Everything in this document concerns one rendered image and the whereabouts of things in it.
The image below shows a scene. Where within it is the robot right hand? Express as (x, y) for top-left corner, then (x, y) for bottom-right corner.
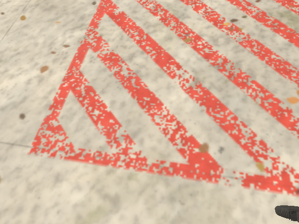
(275, 205), (299, 222)

